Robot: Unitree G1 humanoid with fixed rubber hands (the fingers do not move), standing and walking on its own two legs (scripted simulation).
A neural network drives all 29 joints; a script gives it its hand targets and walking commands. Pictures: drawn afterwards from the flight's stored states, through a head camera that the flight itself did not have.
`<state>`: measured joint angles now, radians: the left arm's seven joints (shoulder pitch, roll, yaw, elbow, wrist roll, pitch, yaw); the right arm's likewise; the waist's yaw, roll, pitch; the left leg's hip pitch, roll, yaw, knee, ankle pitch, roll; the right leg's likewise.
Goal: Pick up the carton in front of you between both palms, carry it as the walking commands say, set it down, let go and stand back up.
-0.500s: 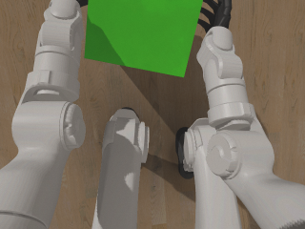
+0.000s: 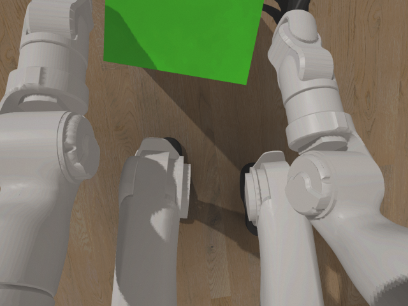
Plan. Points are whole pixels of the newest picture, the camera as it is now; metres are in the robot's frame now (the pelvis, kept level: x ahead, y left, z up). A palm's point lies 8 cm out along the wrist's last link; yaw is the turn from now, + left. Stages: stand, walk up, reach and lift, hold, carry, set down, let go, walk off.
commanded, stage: set down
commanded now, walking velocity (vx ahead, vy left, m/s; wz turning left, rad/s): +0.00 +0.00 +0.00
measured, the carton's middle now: (187, 14) +0.53 +0.13 -0.25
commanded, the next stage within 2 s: none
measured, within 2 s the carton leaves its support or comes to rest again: rests again in 0.22 s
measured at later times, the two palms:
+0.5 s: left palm out of the picture +0.54 +0.28 -0.17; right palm (291, 5) +0.55 -0.03 -0.17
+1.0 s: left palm (63, 6) +0.49 +0.33 -0.21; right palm (301, 32) +0.53 -0.07 -0.21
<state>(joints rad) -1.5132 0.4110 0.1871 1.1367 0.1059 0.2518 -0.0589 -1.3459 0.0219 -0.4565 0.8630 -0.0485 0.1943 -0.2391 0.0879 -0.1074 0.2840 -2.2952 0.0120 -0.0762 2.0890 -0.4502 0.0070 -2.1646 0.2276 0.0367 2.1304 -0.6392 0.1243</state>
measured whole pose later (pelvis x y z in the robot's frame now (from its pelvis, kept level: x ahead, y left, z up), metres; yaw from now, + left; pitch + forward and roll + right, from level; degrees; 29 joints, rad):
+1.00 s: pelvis +0.00 +0.00 -0.01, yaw +0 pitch +33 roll -4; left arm -1.45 0.63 0.17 1.21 -0.16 0.01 -0.07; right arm -1.38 -0.16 -0.12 0.93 0.17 0.10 -0.21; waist 0.05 -0.09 0.50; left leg -2.24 0.04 -0.06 2.15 -0.49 0.02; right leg -2.12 0.20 0.03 2.20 -0.66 0.12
